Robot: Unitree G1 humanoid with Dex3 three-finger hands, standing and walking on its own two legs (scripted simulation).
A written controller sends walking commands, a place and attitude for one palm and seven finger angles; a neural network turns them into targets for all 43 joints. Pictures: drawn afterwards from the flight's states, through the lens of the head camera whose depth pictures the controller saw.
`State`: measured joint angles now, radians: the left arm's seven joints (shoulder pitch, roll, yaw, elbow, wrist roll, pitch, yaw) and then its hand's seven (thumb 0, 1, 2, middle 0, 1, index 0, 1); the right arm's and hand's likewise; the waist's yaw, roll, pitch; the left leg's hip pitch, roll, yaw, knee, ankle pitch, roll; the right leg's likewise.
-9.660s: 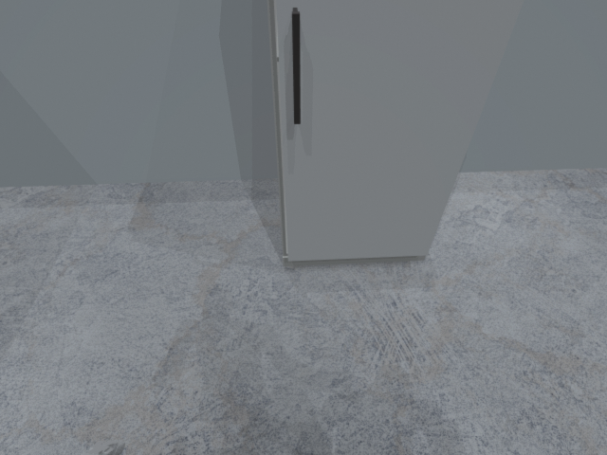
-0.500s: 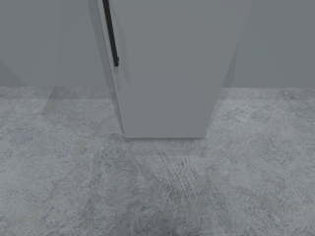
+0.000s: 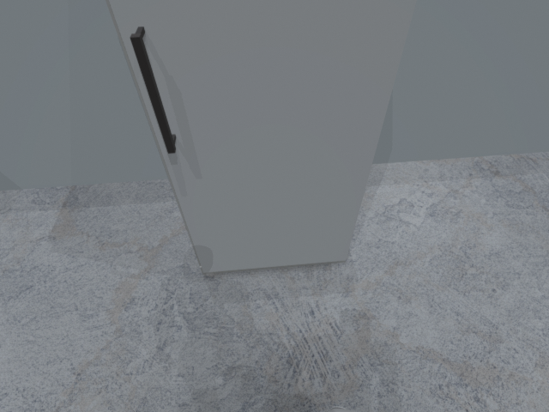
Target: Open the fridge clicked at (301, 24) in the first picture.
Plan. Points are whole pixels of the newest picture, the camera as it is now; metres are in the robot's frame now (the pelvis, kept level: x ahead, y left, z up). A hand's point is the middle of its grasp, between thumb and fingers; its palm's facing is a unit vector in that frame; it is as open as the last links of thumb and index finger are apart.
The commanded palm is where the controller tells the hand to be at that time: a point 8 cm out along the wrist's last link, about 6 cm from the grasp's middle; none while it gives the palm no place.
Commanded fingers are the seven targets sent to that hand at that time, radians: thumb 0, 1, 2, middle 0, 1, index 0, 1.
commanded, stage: take the last steps up to it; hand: left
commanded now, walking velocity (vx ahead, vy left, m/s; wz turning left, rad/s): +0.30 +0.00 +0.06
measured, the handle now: (157, 96) +0.69 +0.26 +0.10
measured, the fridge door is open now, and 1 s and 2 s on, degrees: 0 0 0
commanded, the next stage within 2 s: come to a stop and stand still in 0.46 s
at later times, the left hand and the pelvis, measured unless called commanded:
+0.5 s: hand out of the picture +0.09 +0.14 -0.17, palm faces +0.18 -0.97 -0.15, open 7.3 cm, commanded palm none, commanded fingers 0.00 0.90 0.90 -0.20 -0.30 -0.20 -0.30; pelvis +0.16 -0.01 +0.00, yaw +3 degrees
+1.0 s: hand (190, 343) +0.27 +0.17 -0.17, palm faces +0.07 -0.96 -0.28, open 7.4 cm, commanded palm none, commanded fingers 0.00 0.90 0.90 -0.20 -0.30 -0.20 -0.30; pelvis +0.22 -0.03 -0.01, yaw +2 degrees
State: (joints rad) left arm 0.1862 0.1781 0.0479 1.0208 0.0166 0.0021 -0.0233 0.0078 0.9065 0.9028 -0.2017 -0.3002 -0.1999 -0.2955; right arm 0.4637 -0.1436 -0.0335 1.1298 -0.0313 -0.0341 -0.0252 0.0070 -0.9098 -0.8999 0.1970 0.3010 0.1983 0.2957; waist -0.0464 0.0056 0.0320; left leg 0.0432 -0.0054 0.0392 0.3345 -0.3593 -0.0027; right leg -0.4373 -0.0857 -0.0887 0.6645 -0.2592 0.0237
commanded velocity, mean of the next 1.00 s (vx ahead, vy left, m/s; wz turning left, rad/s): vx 0.03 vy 0.00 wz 0.03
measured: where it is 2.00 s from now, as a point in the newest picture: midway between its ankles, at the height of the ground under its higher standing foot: outside the picture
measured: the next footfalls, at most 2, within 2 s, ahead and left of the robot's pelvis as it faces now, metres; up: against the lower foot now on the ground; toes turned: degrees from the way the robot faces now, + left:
right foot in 0.04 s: +0.14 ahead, -0.12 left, +0.00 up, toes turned -7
left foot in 0.54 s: +0.28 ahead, +0.12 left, +0.00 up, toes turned +10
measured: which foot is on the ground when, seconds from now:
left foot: down 0.00-0.04, up 0.06-0.52, down 0.54-0.96, up 0.98-1.00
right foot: up 0.00-0.02, down 0.04-0.54, up 0.56-0.92, down 0.94-1.00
